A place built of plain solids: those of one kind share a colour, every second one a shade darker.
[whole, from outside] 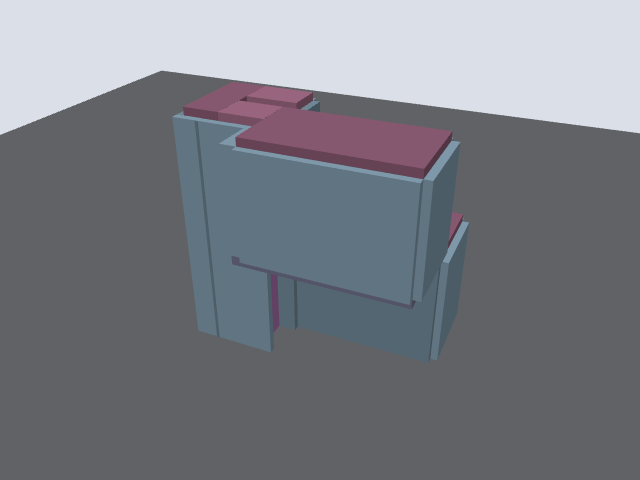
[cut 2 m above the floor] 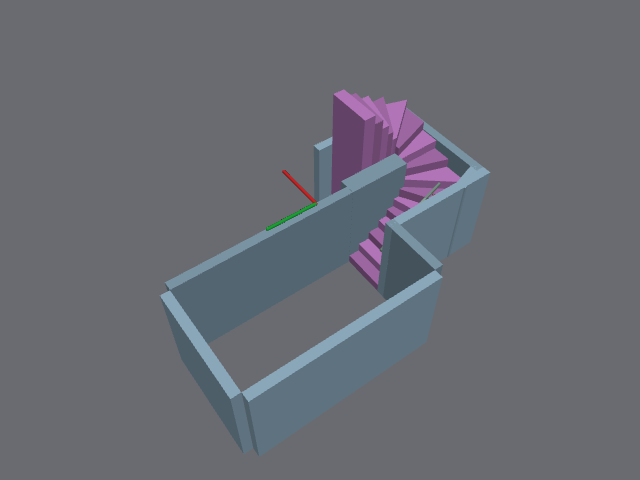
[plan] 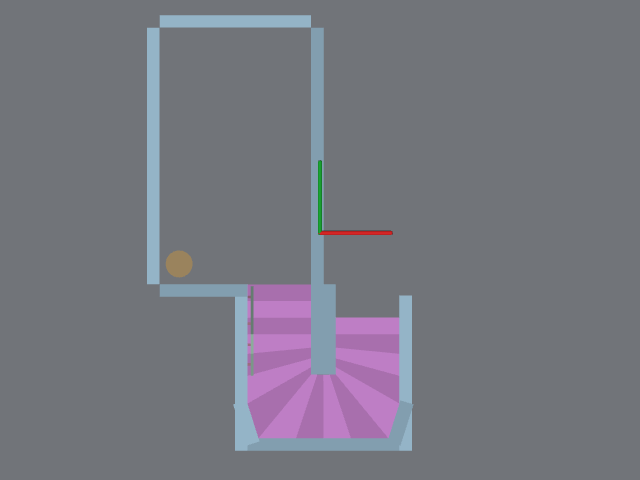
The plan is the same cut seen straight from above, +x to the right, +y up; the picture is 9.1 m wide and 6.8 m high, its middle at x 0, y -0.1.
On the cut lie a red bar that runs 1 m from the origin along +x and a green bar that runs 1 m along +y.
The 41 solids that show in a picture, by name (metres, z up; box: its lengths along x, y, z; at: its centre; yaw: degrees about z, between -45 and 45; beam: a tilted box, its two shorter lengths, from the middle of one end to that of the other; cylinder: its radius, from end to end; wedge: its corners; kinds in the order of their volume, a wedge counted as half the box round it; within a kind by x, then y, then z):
{
 "wall_1": {"box": [0.18, 3.63, 2.95], "at": [-2.36, 1.09, 1.42]},
 "wall_2": {"box": [1.25, 0.18, 2.95], "at": [-1.65, -0.82, 1.42]},
 "wall_3": {"box": [2.15, 0.18, 2.95], "at": [-1.2, 3.0, 1.42]},
 "wall_4": {"box": [0.18, 2.36, 6.01], "at": [-1.12, -1.91, 2.95]},
 "wall_5": {"box": [0.2, 0.62, 6.26], "at": [-1.04, -2.69, 2.83], "yaw": 17.6},
 "wall_6": {"box": [0.9, 0.18, 3.06], "at": [-0.58, -0.64, 4.43]},
 "wall_7": {"box": [0.18, 3.63, 2.95], "at": [-0.04, 1.09, 1.42]},
 "wall_8": {"box": [2.15, 0.18, 6.01], "at": [0.05, -3.0, 2.95]},
 "wall_9": {"box": [0.35, 1.28, 6.26], "at": [0.05, -1.37, 2.83]},
 "wall_10": {"box": [0.18, 3.79, 2.59], "at": [0.13, 1.01, 4.67]},
 "wall_11": {"box": [0.2, 0.62, 6.26], "at": [1.14, -2.69, 2.83], "yaw": -17.6},
 "wall_12": {"box": [0.18, 2.2, 6.01], "at": [1.21, -1.99, 2.95]},
 "wall_13": {"box": [2.05, 0.18, 2.59], "at": [1.25, 3.0, 4.67]},
 "wall_14": {"box": [1.15, 0.39, 2.59], "at": [1.7, -1.08, 4.67]},
 "wall_15": {"box": [0.18, 3.79, 2.59], "at": [2.36, 1.01, 4.67]},
 "tread_1": {"wedge": [[-1.03, -2.42, -0.05], [-1.03, -2.42, 1.38], [-0.87, -2.91, -0.05], [-0.87, -2.91, 1.38], [-0.13, -2.01, -0.05], [-0.13, -2.01, 1.38], [-0.13, -1.9, -0.05], [-0.13, -1.9, 1.38]]},
 "tread_2": {"wedge": [[-1.03, -2.42, -0.05], [-1.03, -2.42, 1.18], [-1.03, -2.02, -0.05], [-1.03, -2.02, 1.18], [-0.13, -1.91, -0.05], [-0.13, -1.91, 1.18], [-0.13, -1.78, -0.05], [-0.13, -1.78, 1.18]]},
 "tread_3": {"wedge": [[-1.03, -2.03, -0.05], [-1.03, -2.03, 0.99], [-1.03, -1.71, -0.05], [-1.03, -1.71, 0.98], [-0.13, -1.78, -0.05], [-0.13, -1.78, 0.98], [-0.13, -1.63, -0.05], [-0.13, -1.63, 0.98]]},
 "tread_4": {"wedge": [[-1.03, -1.72, -0.05], [-1.03, -1.72, 0.79], [-1.03, -1.44, -0.05], [-1.03, -1.44, 0.79], [-0.13, -1.63, -0.05], [-0.13, -1.63, 0.79], [-0.13, -1.44, -0.05], [-0.13, -1.44, 0.79]]},
 "tread_5": {"wedge": [[-1.03, -1.44, -0.05], [-1.03, -1.44, 0.59], [-1.03, -1.2, -0.05], [-1.03, -1.2, 0.59], [-0.13, -1.44, -0.05], [-0.13, -1.44, 0.59], [-0.13, -1.2, -0.05], [-0.13, -1.2, 0.59]]},
 "tread_6": {"wedge": [[-1.03, -1.2, -0.05], [-1.03, -1.2, 0.39], [-1.03, -0.96, -0.05], [-1.03, -0.96, 0.39], [-0.13, -1.2, -0.05], [-0.13, -1.2, 0.39], [-0.13, -0.96, -0.05], [-0.13, -0.96, 0.39]]},
 "tread_7": {"wedge": [[-1.03, -0.97, -0.05], [-1.03, -0.97, 0.19], [-1.03, -0.73, -0.05], [-1.03, -0.73, 0.19], [-0.13, -0.97, -0.05], [-0.13, -0.97, 0.19], [-0.13, -0.73, -0.05], [-0.13, -0.73, 0.19]]},
 "tread_8": {"wedge": [[-0.87, -2.91, -0.05], [-0.87, -2.91, 1.58], [-0.34, -2.91, -0.05], [-0.34, -2.91, 1.58], [-0.13, -2.01, -0.05], [-0.13, -2.01, 1.58], [-0.04, -2.01, -0.05], [-0.04, -2.01, 1.58]]},
 "tread_9": {"wedge": [[-0.34, -2.91, -0.05], [-0.34, -2.91, 1.78], [-0.04, -2.01, -0.05], [-0.04, -2.01, 1.78], [0.05, -2.91, -0.05], [0.05, -2.91, 1.78], [0.05, -2.01, -0.05], [0.05, -2.01, 1.78]]},
 "tread_10": {"wedge": [[0.05, -2.91, -0.05], [0.05, -2.91, 1.98], [0.05, -2.01, -0.05], [0.05, -2.01, 1.98], [0.14, -2.01, -0.05], [0.14, -2.01, 1.98], [0.44, -2.91, -0.05], [0.44, -2.91, 1.98]]},
 "tread_11": {"wedge": [[0.14, -2.01, -0.05], [0.14, -2.01, 2.18], [0.23, -2.0, -0.05], [0.23, -2.0, 2.18], [0.44, -2.91, -0.05], [0.44, -2.91, 2.18], [0.97, -2.91, -0.05], [0.97, -2.91, 2.18]]},
 "tread_12": {"wedge": [[0.22, -2.0, -0.05], [0.22, -2.0, 2.38], [0.22, -1.9, -0.05], [0.22, -1.9, 2.38], [0.97, -2.91, -0.05], [0.97, -2.91, 2.38], [1.13, -2.41, -0.05], [1.13, -2.41, 2.38]]},
 "tread_13": {"wedge": [[0.22, -1.9, -0.05], [0.22, -1.9, 2.57], [0.22, -1.77, -0.05], [0.22, -1.77, 2.57], [1.12, -2.42, -0.05], [1.12, -2.42, 2.57], [1.12, -2.02, -0.05], [1.12, -2.02, 2.57]]},
 "tread_14": {"wedge": [[0.22, -1.78, -0.05], [0.22, -1.78, 2.77], [0.22, -1.62, -0.05], [0.22, -1.62, 2.77], [1.12, -2.02, -0.05], [1.12, -2.02, 2.77], [1.12, -1.71, -0.05], [1.12, -1.71, 2.77]]},
 "tread_15": {"wedge": [[0.22, -1.62, -0.05], [0.22, -1.62, 2.97], [0.22, -1.43, -0.05], [0.22, -1.43, 2.97], [1.12, -1.71, -0.05], [1.12, -1.71, 2.97], [1.12, -1.43, -0.05], [1.12, -1.43, 2.97]]},
 "tread_16": {"wedge": [[0.22, -1.44, -0.05], [0.22, -1.44, 3.17], [0.22, -1.2, -0.05], [0.22, -1.2, 3.17], [1.12, -1.44, -0.05], [1.12, -1.44, 3.17], [1.12, -1.2, -0.05], [1.12, -1.2, 3.17]]},
 "roof_1": {"box": [2.15, 3.63, 0.2], "at": [-1.2, 1.09, 3.0]},
 "roof_2": {"box": [0.9, 1.28, 0.2], "at": [-0.58, -1.37, 6.06]},
 "roof_3": {"box": [2.15, 0.9, 0.2], "at": [0.05, -2.46, 6.06]},
 "roof_4": {"box": [0.9, 1.12, 0.2], "at": [0.67, -1.45, 6.06]},
 "roof_5": {"box": [2.05, 3.79, 0.2], "at": [1.25, 1.01, 6.06]},
 "floor_1": {"box": [2.05, 4.11, 0.23], "at": [1.25, 0.85, 3.26]},
 "bin_1": {"cylinder": 0.19, "from": [-2.0, -0.44, 0.0], "to": [-2.0, -0.44, 0.62]},
 "guard_rail_1": {"wedge": [[-0.98, -2.02, 2.11], [-0.98, -2.02, 2.16], [-0.98, -1.71, 1.91], [-0.98, -1.71, 1.96], [-0.94, -2.02, 2.11], [-0.94, -2.02, 2.16], [-0.94, -1.71, 1.91], [-0.94, -1.71, 1.96]]},
 "guard_rail_2": {"wedge": [[-0.98, -1.71, 1.91], [-0.98, -1.71, 1.96], [-0.98, -1.44, 1.71], [-0.98, -1.44, 1.76], [-0.94, -1.71, 1.91], [-0.94, -1.71, 1.96], [-0.94, -1.44, 1.71], [-0.94, -1.44, 1.76]]},
 "guard_rail_3": {"wedge": [[-0.98, -1.44, 1.71], [-0.98, -1.44, 1.76], [-0.98, -0.76, 1.13], [-0.98, -0.76, 1.19], [-0.94, -1.44, 1.71], [-0.94, -1.44, 1.76], [-0.94, -0.76, 1.13], [-0.94, -0.76, 1.19]]}
}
